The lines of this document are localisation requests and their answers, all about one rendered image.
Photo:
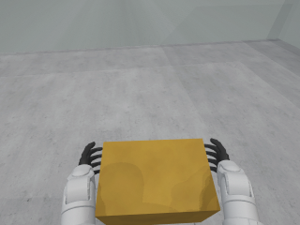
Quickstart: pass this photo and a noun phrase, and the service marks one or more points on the left robot hand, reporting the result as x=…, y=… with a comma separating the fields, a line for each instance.
x=86, y=158

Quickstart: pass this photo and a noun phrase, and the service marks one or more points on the right robot forearm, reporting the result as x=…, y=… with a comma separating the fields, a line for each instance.
x=237, y=195

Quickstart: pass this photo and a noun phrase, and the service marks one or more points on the carton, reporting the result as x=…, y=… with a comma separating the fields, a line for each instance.
x=155, y=182

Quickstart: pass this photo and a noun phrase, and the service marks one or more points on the right robot hand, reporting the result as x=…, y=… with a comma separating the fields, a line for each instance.
x=220, y=154

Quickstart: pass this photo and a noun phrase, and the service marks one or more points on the left robot forearm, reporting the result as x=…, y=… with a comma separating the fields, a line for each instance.
x=79, y=197

